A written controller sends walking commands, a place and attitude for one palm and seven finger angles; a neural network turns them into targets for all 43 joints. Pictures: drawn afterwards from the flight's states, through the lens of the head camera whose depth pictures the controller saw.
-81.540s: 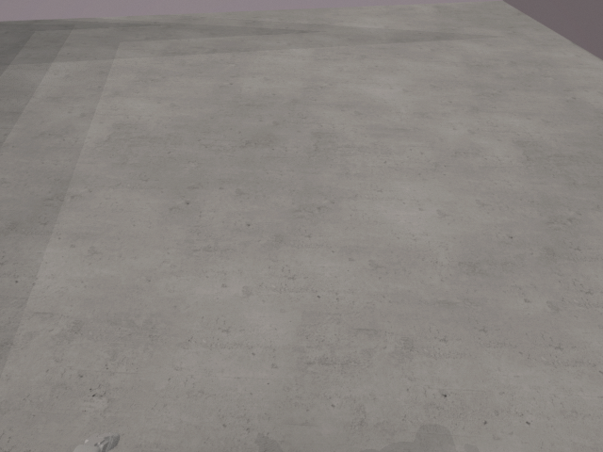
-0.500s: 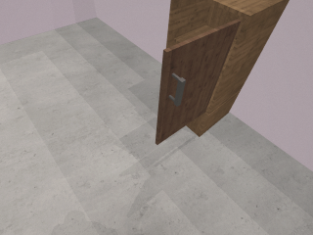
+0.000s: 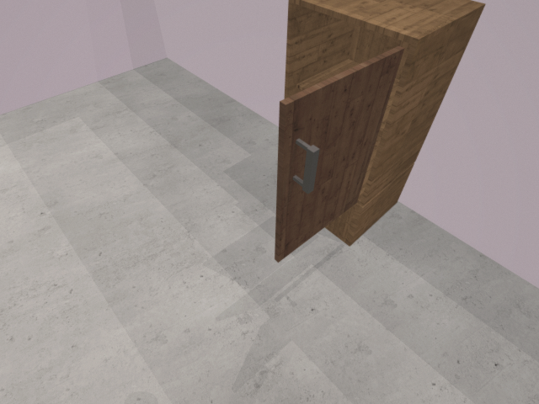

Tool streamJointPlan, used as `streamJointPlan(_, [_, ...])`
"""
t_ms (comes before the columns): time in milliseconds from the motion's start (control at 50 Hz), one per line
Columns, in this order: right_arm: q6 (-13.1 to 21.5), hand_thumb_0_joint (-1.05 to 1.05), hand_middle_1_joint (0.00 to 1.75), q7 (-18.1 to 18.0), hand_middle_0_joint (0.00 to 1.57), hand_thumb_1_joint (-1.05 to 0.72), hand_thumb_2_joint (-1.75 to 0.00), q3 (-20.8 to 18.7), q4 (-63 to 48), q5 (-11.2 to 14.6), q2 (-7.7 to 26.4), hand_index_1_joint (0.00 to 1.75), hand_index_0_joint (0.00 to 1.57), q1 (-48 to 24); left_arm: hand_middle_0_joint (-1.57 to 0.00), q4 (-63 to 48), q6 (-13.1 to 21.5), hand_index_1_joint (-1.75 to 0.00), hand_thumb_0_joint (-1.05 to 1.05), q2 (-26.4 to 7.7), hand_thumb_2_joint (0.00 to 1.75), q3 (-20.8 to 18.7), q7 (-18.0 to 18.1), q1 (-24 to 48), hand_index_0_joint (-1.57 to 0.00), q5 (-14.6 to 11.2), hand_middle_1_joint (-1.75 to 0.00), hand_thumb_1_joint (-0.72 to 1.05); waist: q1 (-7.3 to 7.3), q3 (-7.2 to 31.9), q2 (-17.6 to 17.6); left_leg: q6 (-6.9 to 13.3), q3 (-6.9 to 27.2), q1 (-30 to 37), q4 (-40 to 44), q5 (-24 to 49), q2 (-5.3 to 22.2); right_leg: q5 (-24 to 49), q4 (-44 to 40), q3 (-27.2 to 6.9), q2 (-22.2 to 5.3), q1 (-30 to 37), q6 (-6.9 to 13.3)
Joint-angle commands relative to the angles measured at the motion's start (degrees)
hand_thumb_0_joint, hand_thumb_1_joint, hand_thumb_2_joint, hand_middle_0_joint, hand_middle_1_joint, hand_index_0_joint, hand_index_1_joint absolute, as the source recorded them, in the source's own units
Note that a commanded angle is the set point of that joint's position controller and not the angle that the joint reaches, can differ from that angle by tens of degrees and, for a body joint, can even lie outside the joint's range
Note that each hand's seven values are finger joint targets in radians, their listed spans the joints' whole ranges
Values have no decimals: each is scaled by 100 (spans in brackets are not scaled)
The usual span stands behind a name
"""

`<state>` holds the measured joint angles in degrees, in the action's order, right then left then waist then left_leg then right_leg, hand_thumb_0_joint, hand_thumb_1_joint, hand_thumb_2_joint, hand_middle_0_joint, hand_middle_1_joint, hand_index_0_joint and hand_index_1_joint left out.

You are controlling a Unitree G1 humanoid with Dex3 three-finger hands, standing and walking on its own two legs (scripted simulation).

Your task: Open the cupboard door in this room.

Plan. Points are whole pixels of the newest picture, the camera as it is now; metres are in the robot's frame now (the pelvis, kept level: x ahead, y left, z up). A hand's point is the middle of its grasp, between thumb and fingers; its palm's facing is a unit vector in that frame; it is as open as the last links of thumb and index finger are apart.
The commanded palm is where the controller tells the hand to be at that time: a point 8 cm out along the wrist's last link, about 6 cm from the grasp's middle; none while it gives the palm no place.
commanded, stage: let the arm hang, fingers relaxed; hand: left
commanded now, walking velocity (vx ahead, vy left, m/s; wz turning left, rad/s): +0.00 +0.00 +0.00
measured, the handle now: (304, 166) +0.64 -0.05 -0.04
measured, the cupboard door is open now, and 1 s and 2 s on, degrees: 88 88 88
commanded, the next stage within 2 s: look to check the result in 0.22 s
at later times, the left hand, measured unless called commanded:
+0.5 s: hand out of the picture +0.00 +0.16 -0.17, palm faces +0.03 -0.98 -0.18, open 7.4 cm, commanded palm none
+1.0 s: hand out of the picture +0.02 +0.15 -0.17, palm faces +0.03 -0.98 -0.17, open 7.4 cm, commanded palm none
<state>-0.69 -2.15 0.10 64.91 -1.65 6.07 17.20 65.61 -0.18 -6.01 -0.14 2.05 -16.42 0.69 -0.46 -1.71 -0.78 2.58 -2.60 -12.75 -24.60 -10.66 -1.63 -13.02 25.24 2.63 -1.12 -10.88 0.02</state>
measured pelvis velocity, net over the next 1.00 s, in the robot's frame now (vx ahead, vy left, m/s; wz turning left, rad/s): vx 0.03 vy -0.01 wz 0.00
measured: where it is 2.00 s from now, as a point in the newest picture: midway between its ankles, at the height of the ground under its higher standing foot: outside the picture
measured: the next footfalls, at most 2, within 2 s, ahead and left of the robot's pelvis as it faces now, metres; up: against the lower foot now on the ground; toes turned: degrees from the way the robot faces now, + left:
none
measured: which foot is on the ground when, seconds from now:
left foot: down 0.00-1.00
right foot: down 0.00-1.00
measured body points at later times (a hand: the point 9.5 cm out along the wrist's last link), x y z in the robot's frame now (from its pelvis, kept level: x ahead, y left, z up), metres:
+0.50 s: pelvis +0.01 +0.00 +0.00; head +0.03 -0.01 +0.45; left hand +0.00 +0.21 -0.16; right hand +0.00 -0.21 -0.16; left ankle +0.03 +0.09 -0.74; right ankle +0.01 -0.12 -0.74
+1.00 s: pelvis +0.03 -0.01 +0.00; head +0.05 -0.01 +0.45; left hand +0.02 +0.20 -0.16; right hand +0.01 -0.22 -0.16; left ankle +0.03 +0.09 -0.74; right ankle +0.01 -0.12 -0.74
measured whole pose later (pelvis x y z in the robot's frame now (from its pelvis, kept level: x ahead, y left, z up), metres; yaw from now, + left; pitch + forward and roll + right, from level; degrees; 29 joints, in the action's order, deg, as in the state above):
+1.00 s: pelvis +0.03 -0.01 +0.00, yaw +0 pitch -1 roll +0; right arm 0.0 -2.3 0.3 66.3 -1.2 7.3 15.2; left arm 66.1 0.4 -7.2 0.0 1.9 -15.5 0.2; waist -0.4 -3.2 -0.3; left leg 1.8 -2.1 -9.7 -22.5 -11.8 -1.3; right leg -14.1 22.7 3.0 -0.6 -7.5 0.5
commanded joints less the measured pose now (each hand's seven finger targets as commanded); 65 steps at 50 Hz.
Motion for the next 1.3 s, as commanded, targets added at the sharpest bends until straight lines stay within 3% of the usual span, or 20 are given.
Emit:
streamJointPlan(0, [92, 0, 30, -18, 20, -90, -90, -71, -76, 31, 511, 30, 20, 469, -20, -72, 52, -30, 0, -562, 90, -137, 16, -480, -20, -3, -30, 90, 25, -518, -78, -4, 798, -329, 858, -590, 682, -141, -489, -450, -402, -210, 207])
streamJointPlan(160, [113, 0, 30, -14, 20, -90, -90, -76, -111, 48, 564, 30, 20, 437, -20, -96, 85, -30, 0, -625, 90, -135, 6, -463, -20, -11, -30, 90, 12, -286, 107, -4, 723, -75, 724, -147, 653, 43, -562, -480, -460, -86, 205])
streamJointPlan(240, [120, 0, 30, -22, 20, -90, -90, -66, -81, 60, 612, 30, 20, 386, -20, -91, 96, -30, 0, -636, 90, -127, 13, -438, -20, -16, -30, 90, 19, -266, 33, -14, 683, 84, 656, 195, 674, 198, -568, -460, -458, -71, 199])
streamJointPlan(860, [124, 0, 30, -42, 20, -90, -90, -35, 60, 63, 620, 30, 20, 268, -20, -31, 107, -30, 0, -650, 90, -105, 14, -381, -20, -31, -30, 90, 7, -364, 42, -56, 635, 239, 646, 529, 664, 370, -711, -450, -500, 81, 191])
streamJointPlan(1140, [148, 0, 30, -62, 20, -90, -90, -37, 52, 78, 664, 30, 20, 241, -20, -46, 126, -30, 0, -680, 90, -117, 14, -405, -20, -37, -30, 90, 37, -214, 150, -36, 645, 395, 572, 922, 686, 691, -685, -419, -494, 220, 199])
streamJointPlan(1280, [153, 0, 30, -65, 20, -90, -90, -26, 81, 70, 662, 30, 20, 239, -20, -36, 122, -30, 0, -684, 90, -110, 14, -372, -20, -40, -30, 90, 20, -223, 25, -47, 635, 404, 606, 950, 688, 725, -694, -433, -512, 263, 198])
